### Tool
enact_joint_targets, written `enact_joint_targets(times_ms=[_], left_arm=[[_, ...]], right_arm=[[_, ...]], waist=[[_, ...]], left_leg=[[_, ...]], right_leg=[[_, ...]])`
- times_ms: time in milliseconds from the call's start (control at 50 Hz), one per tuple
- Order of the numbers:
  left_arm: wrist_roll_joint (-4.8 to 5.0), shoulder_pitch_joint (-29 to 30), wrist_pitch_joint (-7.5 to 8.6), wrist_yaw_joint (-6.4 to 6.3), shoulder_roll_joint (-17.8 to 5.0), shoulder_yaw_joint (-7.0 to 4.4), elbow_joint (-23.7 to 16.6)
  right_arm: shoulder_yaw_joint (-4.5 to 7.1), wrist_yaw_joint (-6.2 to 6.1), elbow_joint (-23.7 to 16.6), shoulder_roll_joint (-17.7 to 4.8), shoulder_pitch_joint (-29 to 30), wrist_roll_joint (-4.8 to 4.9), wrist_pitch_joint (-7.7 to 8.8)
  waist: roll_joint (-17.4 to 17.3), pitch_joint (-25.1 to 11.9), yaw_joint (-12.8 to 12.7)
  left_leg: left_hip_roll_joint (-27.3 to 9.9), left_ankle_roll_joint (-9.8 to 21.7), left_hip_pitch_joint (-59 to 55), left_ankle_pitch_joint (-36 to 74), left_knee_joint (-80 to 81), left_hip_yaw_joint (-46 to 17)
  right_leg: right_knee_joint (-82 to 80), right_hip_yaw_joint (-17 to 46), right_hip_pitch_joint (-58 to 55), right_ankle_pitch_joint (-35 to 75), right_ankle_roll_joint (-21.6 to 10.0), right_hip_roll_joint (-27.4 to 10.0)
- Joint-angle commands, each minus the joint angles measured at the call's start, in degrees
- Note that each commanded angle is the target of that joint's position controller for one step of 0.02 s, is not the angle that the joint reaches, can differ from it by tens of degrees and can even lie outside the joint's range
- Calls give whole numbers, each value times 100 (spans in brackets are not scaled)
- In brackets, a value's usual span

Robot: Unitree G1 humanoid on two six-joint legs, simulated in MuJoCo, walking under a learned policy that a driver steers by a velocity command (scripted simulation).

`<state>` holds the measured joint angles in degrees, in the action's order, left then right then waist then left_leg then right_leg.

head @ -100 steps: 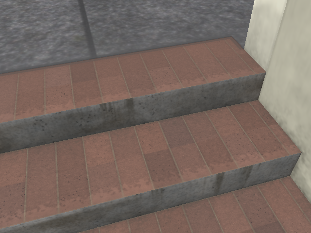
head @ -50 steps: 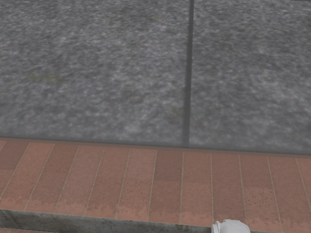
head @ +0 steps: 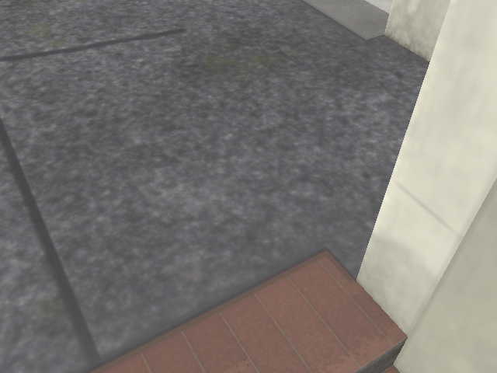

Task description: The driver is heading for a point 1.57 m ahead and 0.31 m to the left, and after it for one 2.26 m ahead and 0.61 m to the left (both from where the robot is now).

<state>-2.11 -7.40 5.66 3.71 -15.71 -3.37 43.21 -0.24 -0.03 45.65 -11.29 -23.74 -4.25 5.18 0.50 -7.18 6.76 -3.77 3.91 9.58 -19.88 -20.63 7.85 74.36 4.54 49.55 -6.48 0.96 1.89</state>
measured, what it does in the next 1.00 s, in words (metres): climbs: right foot, then left foot 0.16 m higher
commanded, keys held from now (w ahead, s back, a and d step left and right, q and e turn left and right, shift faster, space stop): w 0.48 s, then w+q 0.52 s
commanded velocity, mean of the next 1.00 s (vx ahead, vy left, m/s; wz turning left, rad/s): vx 0.35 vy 0.14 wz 0.05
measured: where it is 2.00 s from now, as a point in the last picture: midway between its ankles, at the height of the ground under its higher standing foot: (107, 231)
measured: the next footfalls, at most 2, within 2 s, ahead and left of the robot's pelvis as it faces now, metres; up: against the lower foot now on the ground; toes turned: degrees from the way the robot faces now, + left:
right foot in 0.20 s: +0.15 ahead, -0.17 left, -0.01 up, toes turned -8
left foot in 0.70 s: +0.52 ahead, -0.03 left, +0.15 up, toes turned +2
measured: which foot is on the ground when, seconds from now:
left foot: down 0.00-0.22, up 0.24-0.68, down 0.70-1.00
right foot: up 0.00-0.18, down 0.20-0.70, up 0.72-1.00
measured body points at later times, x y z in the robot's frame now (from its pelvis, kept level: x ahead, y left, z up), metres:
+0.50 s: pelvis +0.21 -0.09 -0.02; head +0.21 -0.09 +0.43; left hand +0.13 +0.13 -0.16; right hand +0.37 -0.31 -0.11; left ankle +0.28 +0.01 -0.45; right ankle +0.11 -0.17 -0.75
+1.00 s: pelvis +0.46 +0.00 +0.13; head +0.50 -0.01 +0.58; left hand +0.68 +0.23 +0.06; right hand +0.55 -0.27 +0.00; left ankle +0.48 -0.03 -0.59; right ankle +0.60 -0.14 -0.49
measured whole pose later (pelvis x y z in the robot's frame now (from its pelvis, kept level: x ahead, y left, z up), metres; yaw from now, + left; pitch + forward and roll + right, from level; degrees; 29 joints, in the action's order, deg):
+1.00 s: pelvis +0.46 +0.00 +0.13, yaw +5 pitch +2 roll -1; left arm -2.7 -3.6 0.7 -3.7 -10.9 -1.3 33.8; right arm 4.4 0.6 41.5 -14.4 -17.7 -1.2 -0.2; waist -2.1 2.4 4.8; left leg 13.6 9.6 18.6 -13.8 -30.8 2.4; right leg 70.0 0.1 49.6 -14.6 -1.1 -4.3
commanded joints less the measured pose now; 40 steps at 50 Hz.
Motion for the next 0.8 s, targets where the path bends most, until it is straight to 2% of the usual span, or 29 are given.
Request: enact_joint_targets(times_ms=[20,60,100,140,180,200,220,240,260,280,320,340,360,380,420,440,460,480,520,540,560,620,660,680,700,720,740,760,800], left_arm=[[-74,677,77,187,-130,-3,-425],[41,377,52,247,-181,-35,-435],[35,509,45,199,-268,-36,-547],[-68,853,60,74,-80,16,-676],[47,594,157,-27,-121,-50,-611],[22,-24,196,-157,-267,-179,-446],[-10,-1223,191,-281,-581,-259,-150],[-15,-2629,201,-252,-810,-338,140],[-250,-3714,188,-216,-961,-414,678],[-365,-3154,166,-239,-1127,-463,804],[-155,-1718,117,-173,-70,-87,559],[-119,-1229,49,-146,276,65,463],[-138,-985,8,-132,461,139,440],[-167,-1273,-16,-153,442,156,631],[-379,-1971,8,-164,614,255,1177],[72,-2532,133,-311,115,108,1217],[19,-2953,108,-449,69,146,1482],[-53,-3016,92,-539,90,178,1563],[-94,-2598,19,-594,223,231,1554],[-16,-2609,-9,-702,243,237,1565],[44,-2649,-25,-722,156,201,1434],[388,-2545,-69,-887,-314,42,1170],[399,-2077,-113,-1014,-690,-79,900],[441,-1853,-165,-963,-865,-156,657],[455,-1624,-215,-851,-1057,-247,400],[379,-1441,-244,-653,-448,-163,-129],[22,-928,-243,-519,-463,-200,-526],[-124,-1062,-293,-460,77,-137,-723],[-185,-852,-407,-552,317,-27,-939]], right_arm=[[24,37,-269,-617,544,6,120],[13,56,-232,-770,922,-59,224],[31,31,-104,-954,962,9,310],[73,-8,221,-1011,505,194,276],[130,-8,430,-1122,119,344,90],[105,16,597,-885,-320,119,51],[-117,32,536,-68,-863,7,94],[-189,83,110,81,-228,223,274],[-68,244,63,-243,885,331,306],[39,161,119,-481,1523,387,367],[152,146,228,-595,1160,61,371],[122,204,224,-331,1123,20,258],[88,267,166,-136,1028,62,151],[39,305,93,45,1186,126,60],[-69,310,-98,212,1521,145,24],[-13,12,-494,528,2018,300,-184],[-82,-116,-799,619,2495,243,-316],[-149,-146,-1155,692,2829,252,-402],[-283,-196,-1664,766,3298,408,-544],[-289,-158,-1850,714,3377,391,-604],[-264,-111,-1781,604,3188,399,-730],[-262,-60,-1593,709,2706,499,-925],[-73,-35,-1345,262,1877,311,-980],[95,12,-1231,-224,1271,292,-918],[282,86,-1065,-589,623,257,-885],[490,128,-1005,-1121,684,328,-837],[534,-1,-1304,-1073,1362,642,-924],[469,-60,-1307,-785,1616,643,-866],[417,-198,-884,-397,1360,448,-760]], waist=[[-812,727,-314],[-917,885,-582],[-806,1002,-517],[-707,1031,-237],[-512,838,-279],[-226,369,-431],[642,-1066,-528],[1680,-1318,-1463],[1215,-171,-2004],[379,764,-1865],[456,749,-841],[359,566,-513],[349,341,-325],[601,305,-457],[461,452,-543],[-480,953,-753],[-439,1111,-871],[-319,1213,-798],[-5,1498,-634],[146,1559,-605],[36,1418,-719],[637,727,-607],[1199,87,-168],[1322,-346,35],[1088,-604,376],[-820,-821,181],[-1162,-993,19],[-516,-515,-432],[509,820,-734]], left_leg=[[-1219,669,273,35,1298,-597],[-1273,441,1400,-43,1620,-343],[-1462,475,595,-222,1424,-435],[-1484,563,-535,101,1002,-411],[-1394,607,-427,580,223,-289],[-1180,340,6,1560,-773,-87],[-676,-110,1145,1058,-2311,95],[437,-556,3465,-1107,-4061,-52],[501,-420,5060,-1333,-5709,-975],[150,-284,5488,-218,-6587,-1464],[-169,173,4727,808,-7165,-1312],[-146,282,4362,996,-7550,-1301],[-77,384,4414,1093,-8035,-1281],[119,520,5090,699,-9223,-1051],[191,808,6803,355,-10596,-1118],[207,238,7120,-257,-10621,-837],[248,144,7612,-744,-10860,-821],[159,133,7690,-870,-10440,-884],[140,126,7061,-763,-9100,-557],[-101,164,6455,-376,-8203,-591],[-35,203,5469,61,-7282,14],[384,644,3581,-163,-6040,759],[677,759,2593,-455,-5145,580],[1010,858,1727,-770,-4310,454],[1124,1060,596,-632,-3254,-37],[-175,1986,-972,-52,-2108,-2868],[-684,2090,-396,249,-727,-4927],[-578,1759,39,-863,-632,-4683],[-378,1106,1494,-1369,-559,-4020]], right_leg=[[-948,-607,-14,465,-179,-264],[-1340,-597,-1827,631,-241,-342],[-2317,-457,-1717,51,-327,-393],[-3526,-645,-1538,-689,-406,-365],[-4954,-1032,-2933,-517,-610,-61],[-4753,-743,-4184,-75,-842,-170],[-3689,26,-6450,2000,-1715,-869],[-4975,2542,-8053,687,-2713,-1820],[-5727,3566,-7774,-304,-2446,-2107],[-5739,2902,-6335,-922,-2056,-2015],[-5756,1953,-4204,-669,-1952,-1867],[-5783,1623,-3430,-308,-1920,-1734],[-5838,1406,-3112,23,-1960,-1682],[-5814,1376,-3255,179,-2161,-1693],[-5613,1222,-4000,443,-2137,-1765],[-5491,1031,-4415,2074,-1461,-1945],[-5306,859,-4592,3026,-1252,-1918],[-5466,644,-4500,2572,-1064,-1833],[-6067,-30,-3714,1822,-671,-1503],[-6582,-29,-3565,2277,-709,-1600],[-7163,-361,-3454,3097,-761,-1605],[-6462,-1259,-4339,7083,-382,-1570],[-5137,-1269,-4945,8521,-338,-1887],[-4000,-1190,-5052,9032,-372,-1894],[-2460,-1109,-4512,8467,-334,-1553],[451,-753,-1778,1783,-28,-294],[2616,-224,-863,-1428,-113,412],[2786,248,-390,-1166,-308,-16],[2099,75,-176,-1151,-421,-379]])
